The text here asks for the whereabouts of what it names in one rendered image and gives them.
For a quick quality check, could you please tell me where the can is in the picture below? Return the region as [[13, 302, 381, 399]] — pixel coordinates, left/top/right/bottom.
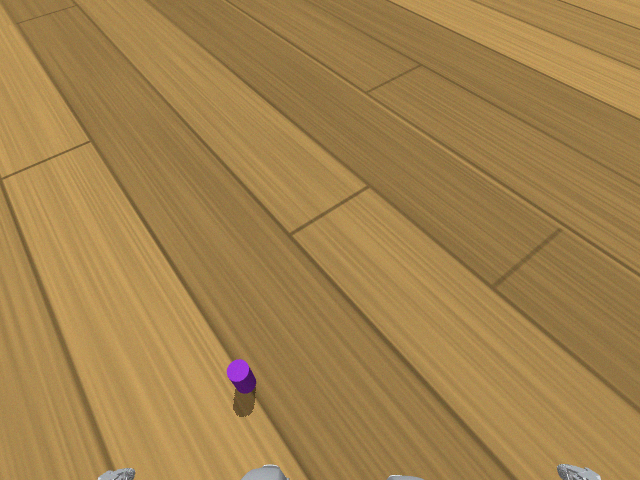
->
[[227, 359, 256, 394]]

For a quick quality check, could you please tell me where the right robot hand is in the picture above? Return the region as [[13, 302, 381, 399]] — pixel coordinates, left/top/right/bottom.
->
[[557, 464, 601, 480]]

